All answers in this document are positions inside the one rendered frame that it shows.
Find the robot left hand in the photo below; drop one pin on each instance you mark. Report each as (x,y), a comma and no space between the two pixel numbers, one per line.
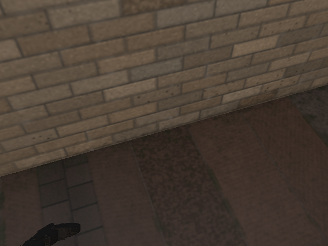
(50,234)

